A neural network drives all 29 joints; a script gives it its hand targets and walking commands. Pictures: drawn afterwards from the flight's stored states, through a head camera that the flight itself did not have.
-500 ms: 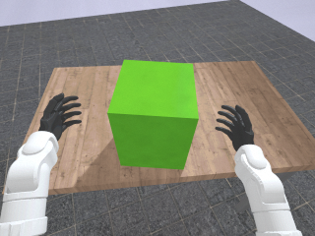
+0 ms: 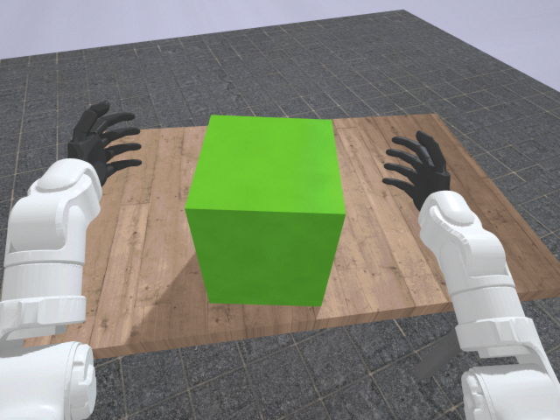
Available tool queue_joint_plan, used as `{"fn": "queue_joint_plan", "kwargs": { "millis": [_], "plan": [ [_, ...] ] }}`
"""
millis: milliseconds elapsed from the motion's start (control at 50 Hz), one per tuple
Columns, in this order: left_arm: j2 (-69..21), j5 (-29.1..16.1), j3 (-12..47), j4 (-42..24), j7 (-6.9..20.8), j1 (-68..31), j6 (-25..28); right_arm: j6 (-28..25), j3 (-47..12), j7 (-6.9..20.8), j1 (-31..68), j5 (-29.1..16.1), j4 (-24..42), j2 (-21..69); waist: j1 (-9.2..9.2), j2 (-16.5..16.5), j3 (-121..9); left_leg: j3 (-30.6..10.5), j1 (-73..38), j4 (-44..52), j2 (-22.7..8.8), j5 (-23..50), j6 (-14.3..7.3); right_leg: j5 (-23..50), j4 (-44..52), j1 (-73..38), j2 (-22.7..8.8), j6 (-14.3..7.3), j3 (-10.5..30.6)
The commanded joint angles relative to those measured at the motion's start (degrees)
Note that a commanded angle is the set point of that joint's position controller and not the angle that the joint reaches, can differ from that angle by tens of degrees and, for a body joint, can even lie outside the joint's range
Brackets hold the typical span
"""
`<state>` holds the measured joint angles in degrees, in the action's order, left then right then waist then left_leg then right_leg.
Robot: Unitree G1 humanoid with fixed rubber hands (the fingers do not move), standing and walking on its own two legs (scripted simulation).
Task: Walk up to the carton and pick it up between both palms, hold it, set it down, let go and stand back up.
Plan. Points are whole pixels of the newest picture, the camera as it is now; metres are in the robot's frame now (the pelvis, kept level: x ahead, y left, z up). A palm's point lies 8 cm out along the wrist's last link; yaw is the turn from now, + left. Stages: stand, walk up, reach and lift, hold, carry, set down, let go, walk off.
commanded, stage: reach and lift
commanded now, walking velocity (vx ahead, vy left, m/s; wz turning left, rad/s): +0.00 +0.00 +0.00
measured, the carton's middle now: (268, 214) +0.43 -0.01 +0.04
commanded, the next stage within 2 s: none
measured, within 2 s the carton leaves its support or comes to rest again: neither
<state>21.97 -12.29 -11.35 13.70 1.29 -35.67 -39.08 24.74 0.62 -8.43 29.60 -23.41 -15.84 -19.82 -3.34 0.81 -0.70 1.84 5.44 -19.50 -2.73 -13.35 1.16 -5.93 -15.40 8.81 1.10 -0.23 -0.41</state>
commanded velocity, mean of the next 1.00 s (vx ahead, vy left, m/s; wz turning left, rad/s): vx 0.00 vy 0.00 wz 0.00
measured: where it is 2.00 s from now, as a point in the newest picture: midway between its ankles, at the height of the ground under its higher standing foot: outside the picture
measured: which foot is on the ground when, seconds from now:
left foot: down 0.00-1.00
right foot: down 0.00-1.00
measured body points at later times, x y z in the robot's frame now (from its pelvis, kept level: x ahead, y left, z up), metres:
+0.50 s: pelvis -0.01 -0.01 +0.00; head -0.01 +0.00 +0.45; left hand +0.44 +0.21 +0.26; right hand +0.43 -0.22 +0.22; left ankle -0.03 +0.13 -0.75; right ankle +0.03 -0.12 -0.75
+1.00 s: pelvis +0.00 -0.01 +0.00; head +0.00 +0.00 +0.45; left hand +0.47 +0.20 +0.22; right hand +0.44 -0.23 +0.19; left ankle -0.03 +0.13 -0.75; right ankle +0.03 -0.12 -0.75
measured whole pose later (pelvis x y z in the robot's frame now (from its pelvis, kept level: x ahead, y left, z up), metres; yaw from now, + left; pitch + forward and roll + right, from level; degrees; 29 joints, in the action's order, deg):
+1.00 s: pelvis +0.00 -0.01 +0.00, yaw +2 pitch +5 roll -1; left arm 24.9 -14.5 1.5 59.8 1.2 -64.7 -21.7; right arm 18.3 -0.8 -7.6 58.8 -22.5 -55.7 -19.7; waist -4.8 0.9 -5.7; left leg -0.5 13.5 -19.8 -2.3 -11.8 1.5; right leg -4.7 -14.8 15.6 0.9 -0.5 -1.8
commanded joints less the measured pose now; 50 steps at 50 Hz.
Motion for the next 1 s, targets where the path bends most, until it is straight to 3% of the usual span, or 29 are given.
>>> {"fn": "queue_joint_plan", "kwargs": {
  "millis": [0, 160, 220, 300, 420, 540, 660, 680, 780, 900, 980],
  "plan": [
    [9.45, -0.19, -1.73, -3.87, -0.16, -23.74, 1.65, -1.55, 3.21, 0.65, 25.63, -0.58, 4.19, -9.45, -0.68, 0.42, -19.31, 0.97, 3.49, 1.06, 2.74, 17.3, 0.56, 14.21, -2.44, -14.44, 1.92, -0.18, 0.56],
    [11.86, -0.64, -0.28, 6.29, -0.28, -34.09, 4.43, -0.96, 1.56, 1.5, 35.42, -1.94, -5.52, -9.69, 1.28, 1.41, -25.91, 0.69, 4.86, 1.59, 2.28, 17.06, 0.07, 16.11, -2.62, -14.85, 1.58, -0.38, 0.72],
    [12.25, -0.24, 0.67, 10.23, -0.08, -36.76, 5.05, -1.04, 1.81, 1.49, 38.34, -1.81, -10.44, -10.36, -0.11, 1.0, -25.38, 0.62, 6.02, 1.94, 2.67, 16.66, 0.16, 17.13, -2.38, -16.49, 1.67, 0.06, 0.56],
    [12.63, -0.81, 3.27, 16.53, 0.22, -42.76, 6.9, -1.26, 1.67, 1.57, 44.14, -1.13, -15.0, -9.55, -0.34, 1.6, -25.77, 0.33, 7.07, 2.33, 2.73, 13.43, -0.13, 13.23, -1.72, -15.07, 1.57, -0.05, 0.18],
    [13.23, -2.23, 7.41, 26.17, 0.42, -48.17, 10.48, -2.3, 2.39, 1.16, 49.5, 0.59, -22.35, -9.53, -1.28, 0.06, -26.44, -0.14, 7.41, 3.21, 2.9, 11.12, -0.29, 12.38, -1.31, -14.8, 1.19, 0.09, -0.15],
    [12.5, -2.3, 10.2, 33.42, 0.22, -53.28, 12.66, -3.04, 2.53, 0.78, 54.51, 0.72, -28.49, -9.86, -2.0, 1.09, -25.32, -0.75, 7.14, 3.15, 3.23, 10.88, 0.22, 12.42, -1.14, -13.95, 1.23, 0.25, -0.94],
    [12.61, -2.69, 11.06, 34.22, -0.65, -54.57, 13.35, -3.94, 0.61, 0.78, 56.56, -1.3, -30.06, -9.79, -1.56, 1.78, -29.33, -1.04, 5.44, 1.25, 3.81, 17.71, 1.0, 20.16, -2.77, -14.36, 1.9, 0.56, -0.86],
    [12.65, -2.43, 10.75, 35.45, -0.49, -54.01, 13.21, -3.83, 0.21, 0.83, 56.49, -1.52, -30.69, -9.79, -0.82, 1.5, -29.2, -0.9, 5.3, 1.1, 3.65, 17.97, 0.95, 20.49, -2.79, -13.93, 1.92, 0.57, -0.8],
    [12.55, -2.41, 10.81, 36.79, -0.2, -53.78, 15.49, -4.88, -0.93, 0.78, 56.32, -1.07, -32.08, -9.03, -1.33, 0.32, -30.64, -1.04, 6.57, 0.46, 4.12, 18.92, 1.13, 23.71, -3.8, -14.65, 2.0, 1.2, -0.91],
    [10.15, -2.09, 11.67, 38.05, -0.17, -51.3, 18.55, -7.59, 0.25, 0.96, 52.85, 0.58, -32.99, -8.12, -2.03, 2.01, -31.01, -0.97, 3.62, -0.51, 3.9, 20.51, 1.95, 20.89, -3.01, -10.68, 2.13, 0.61, -1.65],
    [9.55, -2.16, 11.25, 38.76, -0.19, -49.37, 22.15, -10.23, 0.84, 0.84, 51.88, 2.64, -31.57, -6.86, -1.52, 1.28, -31.64, -1.16, 2.79, -1.44, 4.12, 21.44, 1.82, 19.94, -3.55, -9.16, 2.16, 0.43, -1.92]
  ]
}}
